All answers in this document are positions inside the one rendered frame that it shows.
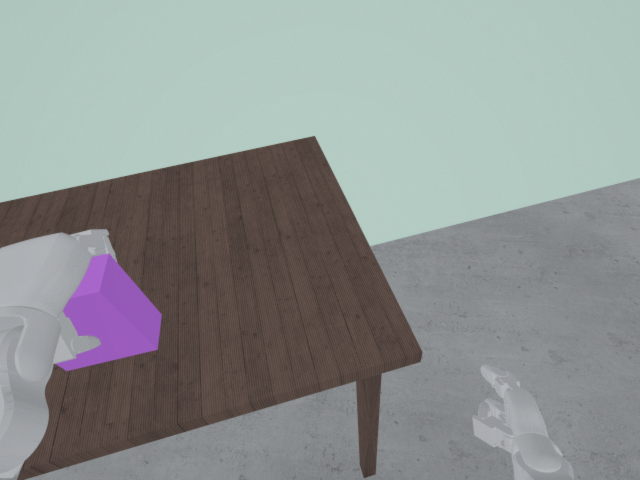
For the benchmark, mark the sponge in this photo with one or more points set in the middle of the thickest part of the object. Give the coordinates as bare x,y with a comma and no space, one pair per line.
110,306

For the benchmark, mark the robot left hand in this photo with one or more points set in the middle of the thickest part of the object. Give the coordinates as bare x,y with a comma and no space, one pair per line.
44,272

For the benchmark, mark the table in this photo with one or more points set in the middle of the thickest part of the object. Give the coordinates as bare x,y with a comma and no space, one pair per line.
268,290

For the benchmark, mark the robot left forearm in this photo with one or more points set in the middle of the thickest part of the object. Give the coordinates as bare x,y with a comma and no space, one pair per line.
28,341

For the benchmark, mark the robot right forearm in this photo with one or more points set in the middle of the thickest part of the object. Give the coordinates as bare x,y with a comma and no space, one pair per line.
536,457

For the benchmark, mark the robot right hand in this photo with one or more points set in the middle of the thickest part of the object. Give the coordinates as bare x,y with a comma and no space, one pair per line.
498,424

